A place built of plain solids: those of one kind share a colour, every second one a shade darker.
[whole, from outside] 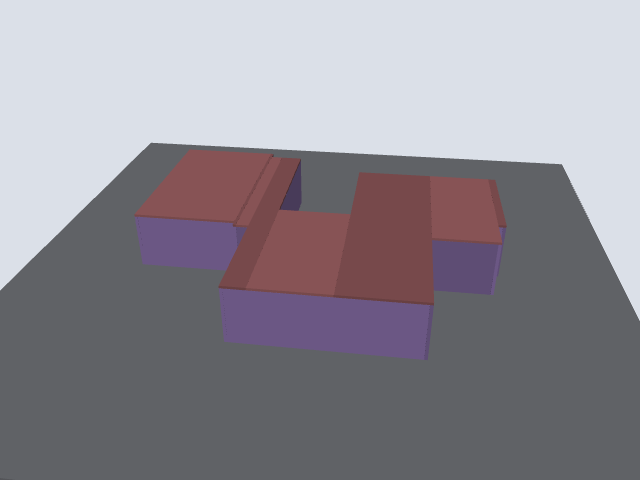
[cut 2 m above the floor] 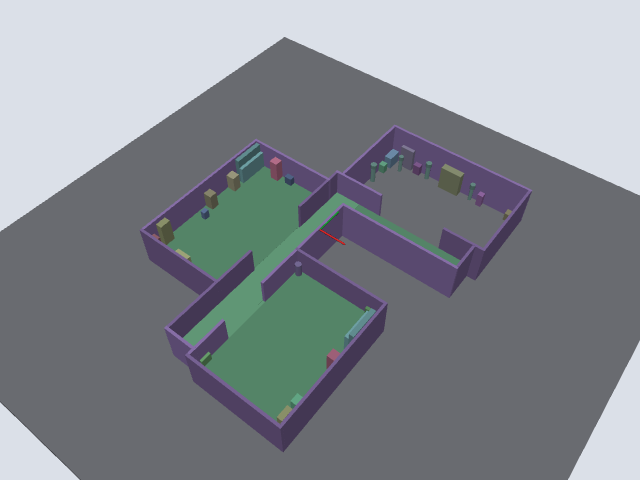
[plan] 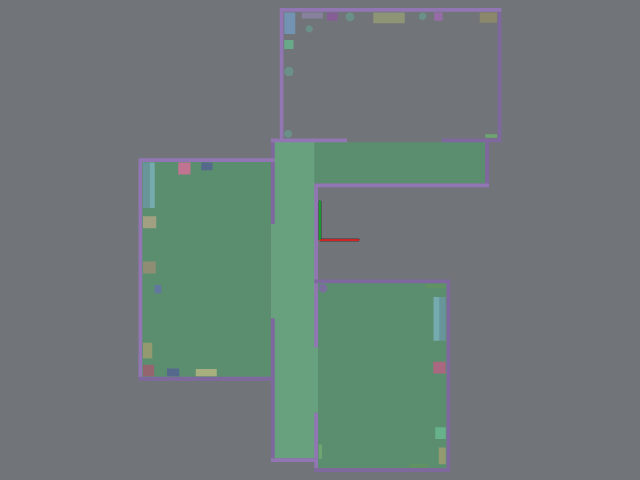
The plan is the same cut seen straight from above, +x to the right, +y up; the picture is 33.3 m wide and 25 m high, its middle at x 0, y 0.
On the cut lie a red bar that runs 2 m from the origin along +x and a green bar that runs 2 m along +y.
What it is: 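One storey of an old house, long lived in; a hall and three lower rooms beside it, each open to the hall along a stretch without wall, rail or kerb; a room's floor lies below the hall's by a bare drop, by one riser or not at all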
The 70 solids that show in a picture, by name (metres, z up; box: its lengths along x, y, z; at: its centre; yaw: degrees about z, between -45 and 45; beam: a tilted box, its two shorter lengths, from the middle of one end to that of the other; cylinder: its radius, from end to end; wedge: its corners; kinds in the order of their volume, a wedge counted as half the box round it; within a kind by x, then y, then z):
{
 "floor_1": {"box": [6.7, 11.19, 1.05], "at": [-5.91, -1.53, 0.47]},
 "floor_2": {"box": [0.2, 4.91, 1.05], "at": [-2.46, -1.62, 0.47]},
 "floor_3": {"box": [2.06, 16.45, 1.24], "at": [-1.33, -3.13, 0.57]},
 "floor_4": {"box": [0.2, 3.41, 1.24], "at": [-0.2, -7.3, 0.57]},
 "floor_5": {"box": [6.69, 9.63, 1.24], "at": [3.24, -7.07, 0.57]},
 "floor_6": {"box": [8.9, 2.14, 1.24], "at": [4.15, 4.02, 0.57]},
 "wall_1": {"box": [0.2, 11.19, 3.77], "at": [-9.35, -1.53, 1.83]},
 "wall_2": {"box": [7.1, 0.2, 3.77], "at": [-5.91, -7.23, 1.83]},
 "wall_3": {"box": [7.1, 0.2, 3.77], "at": [-5.91, 4.17, 1.83]},
 "wall_4": {"box": [0.2, 4.03, 3.77], "at": [-2.46, -9.34, 1.83]},
 "wall_5": {"box": [0.2, 3.05, 3.77], "at": [-2.46, -5.6, 1.83]},
 "wall_6": {"box": [0.2, 3.23, 3.77], "at": [-2.46, 2.45, 1.83]},
 "wall_7": {"box": [0.2, 0.82, 3.77], "at": [-2.46, 4.68, 1.83]},
 "wall_8": {"box": [0.2, 6.59, 3.77], "at": [-2.0, 8.59, 1.83]},
 "wall_9": {"box": [2.46, 0.2, 3.77], "at": [-1.33, -11.46, 1.83]},
 "wall_10": {"box": [3.97, 0.2, 3.77], "at": [-0.57, 5.19, 1.83]},
 "wall_11": {"box": [0.2, 0.32, 3.77], "at": [-0.2, -11.72, 1.83]},
 "wall_12": {"box": [0.2, 2.36, 3.77], "at": [-0.2, -10.18, 1.83]},
 "wall_13": {"box": [0.2, 3.34, 3.77], "at": [-0.2, -3.93, 1.83]},
 "wall_14": {"box": [0.2, 4.81, 3.77], "at": [-0.2, 0.35, 1.83]},
 "wall_15": {"box": [7.09, 0.2, 3.77], "at": [3.24, -11.98, 1.83]},
 "wall_16": {"box": [7.09, 0.2, 3.77], "at": [3.24, -2.16, 1.83]},
 "wall_17": {"box": [11.55, 0.2, 3.77], "at": [3.68, 11.98, 1.83]},
 "wall_18": {"box": [9.1, 0.2, 3.77], "at": [4.25, 2.85, 1.83]},
 "wall_19": {"box": [0.2, 9.63, 3.77], "at": [6.69, -7.07, 1.83]},
 "wall_20": {"box": [3.1, 0.2, 3.77], "at": [7.9, 5.19, 1.83]},
 "wall_21": {"box": [0.2, 2.14, 3.77], "at": [8.7, 4.02, 1.83]},
 "wall_22": {"box": [0.2, 6.59, 3.77], "at": [9.35, 8.59, 1.83]},
 "roof_1": {"box": [9.35, 4.81, 0.16], "at": [-4.78, 0.35, 3.8]},
 "roof_2": {"box": [16.24, 5.27, 0.16], "at": [-1.33, -4.69, 3.8]},
 "roof_3": {"box": [18.25, 1.52, 0.16], "at": [-0.33, 3.51, 3.8]},
 "roof_4": {"box": [9.35, 4.23, 0.16], "at": [2.12, -9.44, 3.8]},
 "roof_5": {"box": [11.36, 0.82, 0.16], "at": [3.12, 4.68, 3.8]},
 "roof_6": {"box": [7.09, 0.52, 0.16], "at": [3.24, -11.82, 3.8]},
 "roof_7": {"box": [12.01, 0.2, 0.16], "at": [3.45, 5.19, 3.8]},
 "roof_8": {"box": [11.55, 6.79, 0.16], "at": [3.68, 8.69, 3.8]},
 "kitchen_run_1": {"box": [0.35, 2.37, 2.07], "at": [-9.05, 2.85, 2.03]},
 "kitchen_run_2": {"box": [0.26, 2.37, 1.41], "at": [-8.74, 2.85, 1.7]},
 "kitchen_run_3": {"box": [0.3, 2.29, 1.45], "at": [6.06, -4.11, 1.92]},
 "kitchen_run_4": {"box": [0.34, 2.29, 2.11], "at": [6.38, -4.11, 2.25]},
 "metal_shelving_1": {"box": [0.49, 0.82, 1.88], "at": [-8.98, -5.76, 1.94]},
 "metal_shelving_2": {"box": [1.1, 0.38, 1.92], "at": [-5.92, -6.9, 1.96]},
 "metal_shelving_3": {"box": [0.37, 0.87, 1.93], "at": [6.37, -11.24, 2.15]},
 "wardrobe_1": {"box": [1.64, 0.56, 2.07], "at": [3.59, 11.57, 0.99]},
 "fridge_1": {"box": [0.64, 0.63, 1.68], "at": [-7.07, 3.72, 1.84]},
 "fridge_2": {"box": [0.66, 0.62, 1.51], "at": [6.22, -6.64, 1.95]},
 "washing_machine_1": {"box": [0.67, 0.62, 1.28], "at": [-8.89, -1.43, 1.64]},
 "washing_machine_2": {"box": [0.69, 0.63, 1.29], "at": [-8.88, 0.93, 1.64]},
 "chest_drawers_1": {"box": [0.58, 1.12, 1.05], "at": [-1.57, 11.29, 0.48]},
 "bookcase_1": {"box": [1.1, 0.31, 1.95], "at": [-0.41, 11.7, 0.93]},
 "radiator_1": {"box": [0.18, 0.74, 0.69], "at": [0.02, -11.03, 1.53]},
 "radiator_2": {"box": [0.96, 0.19, 0.69], "at": [5.14, -11.75, 1.54]},
 "radiator_3": {"box": [1.07, 0.22, 0.8], "at": [6.02, -2.4, 1.59]},
 "radiator_4": {"box": [0.61, 0.18, 0.96], "at": [8.92, 5.41, 0.43]},
 "pet_corner_1": {"box": [0.55, 0.6, 1.44], "at": [6.28, -10.06, 1.91]},
 "floor_lamp_round_1": {"cylinder": 0.21, "from": [-1.66, 5.53, 1.29], "to": [-1.66, 5.53, 1.61]},
 "floor_lamp_round_2": {"cylinder": 0.18, "from": [-1.62, 8.77, 0.0], "to": [-1.62, 8.77, 1.4]},
 "floor_lamp_round_3": {"cylinder": 0.24, "from": [-1.62, 8.77, 1.4], "to": [-1.62, 8.77, 1.72]},
 "floor_lamp_round_4": {"cylinder": 0.17, "from": [1.56, 11.62, 0.0], "to": [1.56, 11.62, 1.25]},
 "floor_lamp_round_5": {"cylinder": 0.23, "from": [1.56, 11.62, 1.25], "to": [1.56, 11.62, 1.58]},
 "floor_lamp_round_6": {"cylinder": 0.2, "from": [5.35, 11.65, 1.17], "to": [5.35, 11.65, 1.56]},
 "crate_stack_1": {"box": [0.36, 0.44, 0.68], "at": [-8.45, -2.56, 1.34]},
 "crate_stack_2": {"box": [0.64, 0.4, 0.7], "at": [-7.65, -6.9, 1.35]},
 "crate_stack_3": {"box": [0.59, 0.41, 0.66], "at": [-5.89, 3.83, 1.33]},
 "cooker_1": {"box": [0.58, 0.6, 1.24], "at": [-8.93, -6.8, 1.62]},
 "side_table_1": {"box": [0.55, 0.43, 0.92], "at": [0.65, 11.63, 0.41]},
 "side_table_2": {"box": [0.43, 0.43, 1.11], "at": [6.16, 11.64, 0.51]},
 "trunk_1": {"box": [0.9, 0.54, 0.73], "at": [8.77, 11.58, 0.31]},
 "tall_odds_1": {"box": [0.48, 0.48, 0.81], "at": [-1.62, 10.18, 0.35]},
 "plant_big_round_1": {"cylinder": 0.23, "from": [0.16, -2.51, 1.19], "to": [0.16, -2.51, 2.22]}
}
